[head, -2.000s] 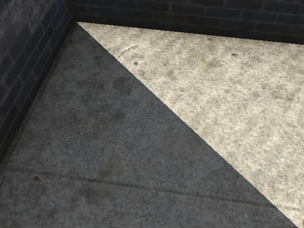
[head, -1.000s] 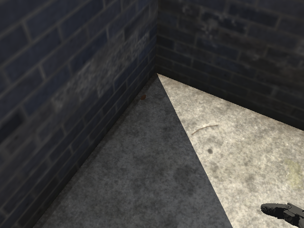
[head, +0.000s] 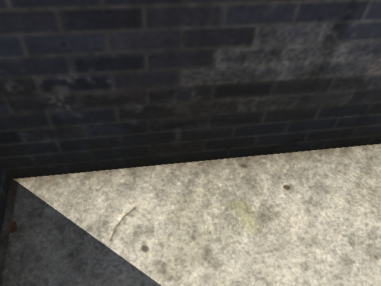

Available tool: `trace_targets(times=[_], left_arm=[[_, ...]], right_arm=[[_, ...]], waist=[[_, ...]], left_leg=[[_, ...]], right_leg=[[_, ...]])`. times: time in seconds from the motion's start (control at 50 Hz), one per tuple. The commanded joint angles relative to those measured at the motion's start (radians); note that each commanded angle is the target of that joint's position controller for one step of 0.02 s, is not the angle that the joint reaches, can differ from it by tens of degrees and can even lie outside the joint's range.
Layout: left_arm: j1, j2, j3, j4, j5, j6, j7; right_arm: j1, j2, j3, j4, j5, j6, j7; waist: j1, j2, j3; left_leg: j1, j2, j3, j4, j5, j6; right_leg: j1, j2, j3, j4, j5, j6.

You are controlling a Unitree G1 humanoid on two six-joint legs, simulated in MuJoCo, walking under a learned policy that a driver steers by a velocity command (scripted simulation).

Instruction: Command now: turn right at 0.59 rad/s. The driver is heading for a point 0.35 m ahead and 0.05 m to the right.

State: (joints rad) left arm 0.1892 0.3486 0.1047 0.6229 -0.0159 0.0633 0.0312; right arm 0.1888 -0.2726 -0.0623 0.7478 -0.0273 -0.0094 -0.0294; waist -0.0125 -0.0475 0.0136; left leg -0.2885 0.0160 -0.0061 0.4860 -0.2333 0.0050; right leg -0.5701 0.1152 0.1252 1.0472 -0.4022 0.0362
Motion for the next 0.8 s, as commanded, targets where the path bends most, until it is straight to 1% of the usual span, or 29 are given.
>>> trace_targets(times=[0.02,0.04,0.08,0.1,0.12,0.14,0.2,0.24,0.26,0.28,0.3,0.32,0.34,0.36,0.38,0.4,0.42,0.46,0.5,0.54,0.58,0.62,0.66,0.7,0.72,0.74,0.76,0.78,0.8], left_arm=[[0.037,0.071,0.028,-0.043,-0.006,0.01,0.008],[-0.006,0.058,0.021,-0.06,-0.011,0.006,0.007],[-0.066,0.037,0.01,-0.088,-0.01,0.0,0.002],[-0.073,0.012,-0.001,-0.096,-0.014,-0.005,-0.004],[-0.076,0.005,-0.007,-0.101,-0.013,-0.009,-0.009],[-0.089,-0.002,-0.011,-0.113,-0.012,-0.011,-0.015],[-0.068,0.026,-0.002,-0.11,-0.012,-0.006,-0.027],[-0.046,0.029,0.003,-0.104,-0.013,0.002,-0.038],[-0.018,0.027,0.006,-0.093,-0.013,0.006,-0.044],[0.012,0.033,0.013,-0.074,-0.015,0.009,-0.045],[0.061,0.083,0.03,-0.061,-0.011,0.009,-0.037],[0.081,0.217,0.056,-0.08,-0.006,0.006,-0.018],[0.094,0.191,0.045,-0.098,0.026,-0.018,-0.028],[0.067,0.164,0.034,-0.087,0.031,-0.038,-0.033],[0.016,0.145,0.029,-0.078,0.017,-0.05,-0.028],[-0.023,0.113,0.02,-0.084,0.0,-0.05,-0.021],[-0.051,0.112,0.014,-0.087,-0.001,-0.047,-0.015],[-0.069,0.084,0.0,-0.089,0.011,-0.044,-0.009],[-0.063,0.07,-0.008,-0.079,0.015,-0.047,-0.006],[-0.048,0.07,-0.011,-0.063,0.018,-0.048,-0.002],[-0.073,0.035,-0.027,-0.054,0.028,-0.051,-0.002],[-0.079,0.008,-0.042,-0.032,0.039,-0.056,-0.01],[-0.075,0.016,-0.043,-0.007,0.044,-0.062,-0.02],[-0.107,0.036,-0.04,0.002,0.03,-0.064,-0.023],[-0.086,0.043,-0.037,0.016,0.021,-0.065,-0.021],[-0.055,0.049,-0.032,0.022,0.022,-0.068,-0.014],[0.004,0.06,-0.023,0.025,0.034,-0.067,-0.008],[-0.032,0.047,-0.024,0.019,0.041,-0.06,0.001],[-0.075,0.033,-0.024,0.009,0.036,-0.051,0.011]], right_arm=[[-0.09,-0.118,-0.022,-0.093,0.009,-0.013,-0.02],[-0.064,-0.12,-0.024,-0.089,0.007,-0.008,-0.025],[-0.014,-0.141,-0.033,-0.077,0.006,0.0,-0.032],[-0.012,-0.158,-0.04,-0.071,0.004,0.011,-0.033],[-0.011,-0.173,-0.046,-0.071,0.006,0.016,-0.032],[-0.014,-0.19,-0.052,-0.072,0.008,0.019,-0.028],[-0.026,-0.215,-0.062,-0.067,0.019,0.018,-0.01],[-0.042,-0.219,-0.064,-0.063,0.038,0.014,0.0],[-0.055,-0.216,-0.064,-0.061,0.049,0.013,0.002],[-0.024,-0.189,-0.061,-0.047,0.057,0.011,0.007],[0.025,-0.144,-0.051,-0.03,0.049,0.004,0.014],[0.017,-0.07,-0.022,-0.08,-0.018,-0.004,0.026],[-0.087,-0.124,-0.036,-0.109,-0.009,-0.012,0.019],[-0.139,-0.156,-0.047,-0.114,0.022,-0.009,0.015],[-0.13,-0.147,-0.048,-0.107,0.029,-0.005,0.007],[-0.113,-0.145,-0.049,-0.087,0.02,-0.001,-0.002],[-0.092,-0.155,-0.055,-0.078,0.018,0.005,-0.011],[-0.038,-0.147,-0.054,-0.055,0.021,0.01,-0.012],[-0.034,-0.131,-0.048,-0.047,0.027,0.014,-0.012],[-0.054,-0.115,-0.04,-0.052,0.028,0.015,-0.011],[-0.042,-0.1,-0.029,-0.039,0.027,0.016,-0.003],[-0.038,-0.089,-0.018,-0.024,0.025,0.014,0.008],[-0.037,-0.104,-0.017,-0.016,0.032,0.012,0.015],[-0.02,-0.115,-0.016,-0.011,0.034,0.005,0.019],[-0.017,-0.128,-0.014,-0.012,0.027,-0.001,0.021],[-0.025,-0.171,-0.019,-0.021,0.022,-0.006,0.021],[-0.038,-0.225,-0.031,-0.026,0.03,-0.008,0.018],[-0.038,-0.216,-0.035,-0.022,0.044,-0.009,0.022],[-0.04,-0.202,-0.033,-0.025,0.043,-0.011,0.024]], waist=[[0.023,0.183,-0.027],[-0.003,0.195,-0.02],[-0.046,0.213,-0.035],[-0.047,0.226,-0.048],[-0.053,0.228,-0.058],[-0.053,0.227,-0.062],[-0.041,0.237,-0.08],[-0.017,0.238,-0.084],[0.008,0.228,-0.089],[0.015,0.189,-0.097],[0.022,0.065,-0.116],[-0.01,-0.286,-0.129],[0.078,-0.188,-0.209],[0.075,-0.085,-0.167],[0.041,-0.063,-0.119],[0.027,-0.038,-0.103],[0.007,-0.06,-0.082],[-0.013,-0.071,-0.111],[-0.007,-0.066,-0.109],[0.006,-0.072,-0.096],[0.001,-0.08,-0.093],[0.009,-0.094,-0.075],[0.017,-0.097,-0.041],[-0.014,-0.072,-0.01],[-0.02,-0.039,0.0],[0.002,0.022,-0.005],[0.059,0.142,-0.022],[0.04,0.217,-0.03],[0.027,0.244,-0.017]], left_leg=[[0.104,0.221,-0.145,-0.191,0.188,0.163],[0.144,0.219,-0.129,-0.195,0.178,0.17],[0.228,0.242,-0.121,-0.188,0.205,0.188],[0.246,0.25,-0.112,-0.172,0.241,0.195],[0.244,0.261,-0.094,-0.165,0.274,0.201],[0.22,0.27,-0.074,-0.163,0.306,0.209],[0.201,0.297,-0.04,-0.141,0.393,0.214],[0.202,0.308,-0.021,-0.1,0.41,0.191],[0.184,0.299,0.005,-0.058,0.398,0.162],[0.146,0.27,0.05,0.001,0.319,0.11],[0.018,0.22,0.123,0.146,0.168,0.032],[-0.319,0.075,0.186,0.471,-0.417,-0.079],[-0.397,0.014,0.011,0.655,-0.477,-0.096],[-0.416,0.032,-0.035,0.727,-0.407,-0.084],[-0.432,0.044,-0.051,0.714,-0.32,-0.073],[-0.43,0.053,-0.065,0.693,-0.253,-0.072],[-0.395,0.043,-0.063,0.694,-0.2,-0.079],[-0.328,0.02,-0.049,0.696,-0.125,-0.092],[-0.302,0.019,-0.046,0.617,-0.091,-0.103],[-0.273,0.025,-0.049,0.52,-0.079,-0.109],[-0.184,0.046,-0.051,0.406,-0.057,-0.106],[-0.06,0.053,-0.035,0.292,-0.05,-0.098],[0.007,0.044,-0.024,0.224,-0.059,-0.088],[0.063,0.029,-0.005,0.091,-0.005,-0.065],[0.086,0.032,-0.015,0.001,0.121,-0.052],[0.091,0.067,-0.073,-0.011,0.342,-0.032],[0.094,0.102,-0.124,0.014,0.461,0.009],[0.037,0.118,-0.177,-0.033,0.361,0.064],[-0.007,0.148,-0.252,-0.093,0.267,0.1]], right_leg=[[-0.093,-0.073,-0.034,0.155,0.057,0.048],[-0.117,-0.088,-0.053,0.1,0.076,0.059],[-0.125,-0.12,-0.071,-0.016,0.072,0.077],[-0.096,-0.127,-0.087,-0.065,0.042,0.081],[-0.059,-0.138,-0.104,-0.114,0.022,0.078],[-0.004,-0.139,-0.13,-0.16,0.002,0.065],[0.106,-0.131,-0.184,-0.278,0.016,0.035],[0.177,-0.127,-0.197,-0.4,0.071,0.0],[0.246,-0.115,-0.214,-0.509,0.153,-0.029],[0.343,-0.091,-0.215,-0.601,0.23,-0.061],[0.512,-0.147,-0.099,-0.672,0.422,-0.104],[0.705,-0.419,0.277,-0.627,0.902,-0.239],[0.637,-0.514,0.388,-0.667,0.841,-0.405],[0.614,-0.459,0.298,-0.682,0.783,-0.383],[0.583,-0.401,0.231,-0.678,0.716,-0.327],[0.567,-0.366,0.199,-0.678,0.671,-0.287],[0.514,-0.343,0.177,-0.686,0.688,-0.277],[0.49,-0.32,0.14,-0.699,0.69,-0.28],[0.491,-0.309,0.128,-0.705,0.651,-0.279],[0.491,-0.309,0.138,-0.707,0.594,-0.278],[0.459,-0.301,0.113,-0.714,0.52,-0.266],[0.394,-0.288,0.089,-0.725,0.44,-0.253],[0.352,-0.296,0.103,-0.73,0.355,-0.25],[0.329,-0.288,0.105,-0.696,0.314,-0.225],[0.336,-0.271,0.096,-0.672,0.324,-0.195],[0.355,-0.231,0.069,-0.618,0.308,-0.152],[0.354,-0.154,0.008,-0.567,0.247,-0.113],[0.375,-0.089,-0.08,-0.514,0.195,-0.073],[0.38,-0.061,-0.12,-0.464,0.145,-0.051]])
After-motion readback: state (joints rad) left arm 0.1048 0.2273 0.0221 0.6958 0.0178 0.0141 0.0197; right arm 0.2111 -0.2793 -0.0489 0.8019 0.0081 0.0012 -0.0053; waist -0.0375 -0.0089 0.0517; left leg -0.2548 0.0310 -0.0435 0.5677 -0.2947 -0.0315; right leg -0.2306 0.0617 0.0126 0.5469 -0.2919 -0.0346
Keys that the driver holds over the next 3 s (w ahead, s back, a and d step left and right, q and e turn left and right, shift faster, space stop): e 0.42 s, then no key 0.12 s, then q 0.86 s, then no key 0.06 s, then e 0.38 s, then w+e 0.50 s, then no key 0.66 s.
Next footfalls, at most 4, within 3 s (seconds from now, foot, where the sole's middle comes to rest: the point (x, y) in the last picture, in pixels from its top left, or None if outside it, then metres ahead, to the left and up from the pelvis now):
0.30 right None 0.02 -0.14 -0.78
0.72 left None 0.09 0.08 -0.78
1.32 left None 0.04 0.12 -0.78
1.74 right None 0.05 -0.12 -0.78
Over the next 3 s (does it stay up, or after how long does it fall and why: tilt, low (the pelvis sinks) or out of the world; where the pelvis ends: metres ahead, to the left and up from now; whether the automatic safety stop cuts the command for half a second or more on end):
stays up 0.32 -0.06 0.00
